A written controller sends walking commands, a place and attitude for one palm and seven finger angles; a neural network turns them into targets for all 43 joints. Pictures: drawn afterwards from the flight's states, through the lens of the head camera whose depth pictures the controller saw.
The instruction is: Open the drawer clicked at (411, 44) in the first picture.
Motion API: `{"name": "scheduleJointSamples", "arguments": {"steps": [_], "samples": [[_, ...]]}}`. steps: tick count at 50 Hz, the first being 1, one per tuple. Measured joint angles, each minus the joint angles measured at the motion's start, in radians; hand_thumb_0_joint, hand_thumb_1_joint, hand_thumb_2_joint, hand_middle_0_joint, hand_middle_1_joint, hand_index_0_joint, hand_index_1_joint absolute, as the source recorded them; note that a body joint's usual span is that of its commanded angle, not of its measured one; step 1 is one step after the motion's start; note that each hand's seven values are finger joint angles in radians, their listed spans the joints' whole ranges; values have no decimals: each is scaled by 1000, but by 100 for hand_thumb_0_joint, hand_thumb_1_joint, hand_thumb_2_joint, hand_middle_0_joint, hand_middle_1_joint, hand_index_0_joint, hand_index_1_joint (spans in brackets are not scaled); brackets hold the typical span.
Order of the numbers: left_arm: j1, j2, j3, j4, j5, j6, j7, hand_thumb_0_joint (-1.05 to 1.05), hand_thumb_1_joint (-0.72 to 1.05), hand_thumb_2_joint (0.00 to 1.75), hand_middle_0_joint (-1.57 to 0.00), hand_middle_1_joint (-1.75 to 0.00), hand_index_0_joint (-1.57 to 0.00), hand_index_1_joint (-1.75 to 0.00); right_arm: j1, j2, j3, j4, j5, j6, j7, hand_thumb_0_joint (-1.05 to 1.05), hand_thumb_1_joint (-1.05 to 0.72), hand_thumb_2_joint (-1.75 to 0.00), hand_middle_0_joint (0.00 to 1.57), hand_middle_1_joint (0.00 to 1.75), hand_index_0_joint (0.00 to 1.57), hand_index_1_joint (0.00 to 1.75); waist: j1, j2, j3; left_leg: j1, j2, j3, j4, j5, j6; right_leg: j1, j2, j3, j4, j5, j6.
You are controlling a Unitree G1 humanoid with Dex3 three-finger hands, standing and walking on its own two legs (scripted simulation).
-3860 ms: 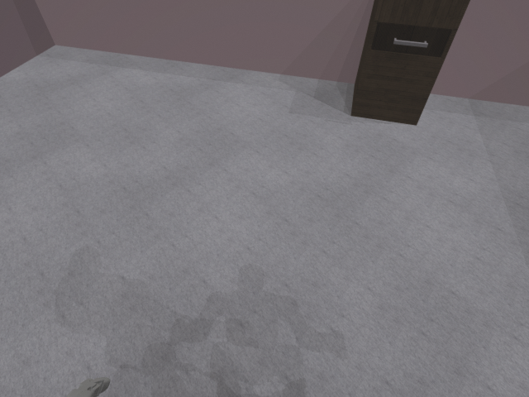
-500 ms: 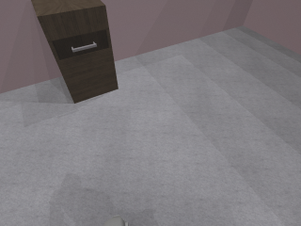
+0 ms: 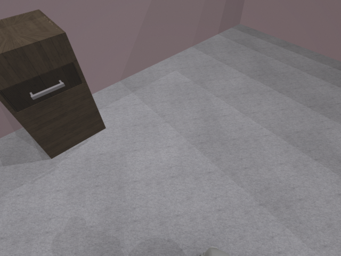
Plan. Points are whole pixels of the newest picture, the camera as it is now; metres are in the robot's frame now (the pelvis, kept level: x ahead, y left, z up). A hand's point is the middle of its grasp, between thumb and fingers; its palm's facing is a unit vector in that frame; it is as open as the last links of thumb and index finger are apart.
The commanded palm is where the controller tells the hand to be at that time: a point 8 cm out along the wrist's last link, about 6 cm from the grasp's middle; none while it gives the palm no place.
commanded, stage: walk to a spot facing it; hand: left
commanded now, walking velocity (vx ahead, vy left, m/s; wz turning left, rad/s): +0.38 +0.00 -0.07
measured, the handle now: (47, 89) +0.98 +0.71 -0.24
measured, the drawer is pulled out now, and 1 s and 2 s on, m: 0.00 0.00 0.00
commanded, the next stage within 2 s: turn to face it in 0.98 s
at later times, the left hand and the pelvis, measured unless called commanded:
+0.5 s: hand out of the picture +0.13 +0.15 -0.17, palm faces +0.16 -0.98 -0.14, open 7.3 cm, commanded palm none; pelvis +0.21 +0.00 +0.00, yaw +3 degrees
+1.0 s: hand (124, 144) +0.52 +0.19 -0.15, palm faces -0.10 -0.97 -0.22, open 7.4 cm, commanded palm none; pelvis +0.41 +0.01 +0.00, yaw -6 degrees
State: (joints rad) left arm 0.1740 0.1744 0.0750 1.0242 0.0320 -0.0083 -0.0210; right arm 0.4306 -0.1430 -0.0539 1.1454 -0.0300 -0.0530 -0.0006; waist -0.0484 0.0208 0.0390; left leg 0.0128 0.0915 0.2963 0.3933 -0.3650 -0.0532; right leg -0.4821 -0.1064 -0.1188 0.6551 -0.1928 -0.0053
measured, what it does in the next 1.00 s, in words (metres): walks ahead: right foot, then left foot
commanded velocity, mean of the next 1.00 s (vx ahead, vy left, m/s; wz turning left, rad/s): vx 0.35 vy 0.00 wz -0.14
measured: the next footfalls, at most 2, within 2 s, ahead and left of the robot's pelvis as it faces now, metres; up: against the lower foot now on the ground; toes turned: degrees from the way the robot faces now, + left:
right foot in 0.04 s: +0.16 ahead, -0.12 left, +0.00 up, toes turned -9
left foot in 0.54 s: +0.36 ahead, +0.13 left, +0.00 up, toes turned +14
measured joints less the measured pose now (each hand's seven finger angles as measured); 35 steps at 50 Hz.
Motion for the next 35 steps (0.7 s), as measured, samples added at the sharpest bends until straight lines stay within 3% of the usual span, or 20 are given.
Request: {"name": "scheduleJointSamples", "arguments": {"steps": [2,4,6,9,13,17,26,28,30,32,35], "samples": [[-7,4,-1,-7,4,-24,0,1,92,90,-20,-30,-19,-30,25,5,1,13,4,7,4,1,-92,-90,20,30,20,30,1,7,2,-17,33,-5,121,-77,-11,57,26,-17,-68,37,-34],[-18,-5,-2,-8,0,-51,9,1,92,90,-20,-30,-19,-30,10,2,5,24,11,27,10,1,-92,-90,20,30,20,30,11,25,16,-132,51,-95,425,-132,22,52,45,-29,2,2,-62],[-10,-19,-7,-4,-7,-58,15,0,92,90,-20,-30,-20,-30,-20,-4,2,22,15,40,13,1,-92,-90,20,30,20,30,17,33,19,-262,38,-171,682,-94,47,92,59,-42,-9,-45,-67],[27,-32,-7,14,-13,-58,33,0,93,90,-20,-30,-20,-30,-76,-14,-4,-6,9,40,11,1,-92,-90,20,30,19,30,22,30,-1,-413,42,-202,802,15,54,173,80,-55,-107,-36,-61],[89,-25,-15,47,-8,-66,39,0,95,89,-20,-30,-20,-30,-151,-26,-10,-59,4,35,11,1,-92,-90,20,30,19,30,30,21,-30,-529,59,-206,715,96,39,270,100,-64,-227,-22,-63],[151,-36,-28,83,-6,-69,35,0,94,90,-20,-30,-20,-30,-216,-42,-16,-97,6,37,17,1,-92,-90,20,30,19,30,45,17,-44,-571,69,-203,561,150,24,351,111,-72,-298,-34,-52],[252,-48,-37,137,-4,-60,31,1,92,90,-20,-30,-20,-30,-317,-41,-5,-141,8,25,35,1,-92,-90,20,30,19,30,103,-18,-9,-458,35,-153,232,161,52,486,84,-87,-275,-167,15],[270,-50,-36,148,-8,-51,28,1,91,90,-20,-30,-20,-30,-325,-38,-1,-153,2,1,31,1,-92,-90,20,30,19,30,99,-27,1,-410,14,-132,191,196,81,454,51,-76,-136,-241,26],[254,-47,-36,155,-13,-31,23,1,91,90,-20,-30,-20,-30,-323,-30,2,-159,0,-18,22,0,-92,-90,20,30,19,30,92,-33,22,-398,3,-116,245,151,106,338,38,-10,172,-296,9],[228,-39,-30,151,-12,-21,20,1,91,90,-20,-30,-20,-30,-299,-19,7,-152,2,-23,14,0,-92,-90,20,30,20,30,84,-34,25,-352,-6,-99,224,117,113,215,37,32,413,-266,-6],[178,-20,-16,122,-5,-16,16,1,91,90,-20,-30,-20,-30,-244,-8,-11,-130,13,-28,-12,-1,-94,-90,21,30,20,30,70,-38,17,-268,-26,-76,130,127,105,68,14,54,532,-162,-5]]}}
